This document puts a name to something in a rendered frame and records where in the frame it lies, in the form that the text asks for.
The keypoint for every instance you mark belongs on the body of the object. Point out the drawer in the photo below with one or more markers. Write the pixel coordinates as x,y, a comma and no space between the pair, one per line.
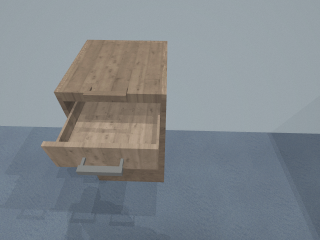
106,132

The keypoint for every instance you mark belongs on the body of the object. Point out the cabinet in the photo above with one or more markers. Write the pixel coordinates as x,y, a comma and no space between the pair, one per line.
138,67

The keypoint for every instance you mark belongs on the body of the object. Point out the handle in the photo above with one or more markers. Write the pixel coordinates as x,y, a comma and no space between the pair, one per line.
94,170
105,95

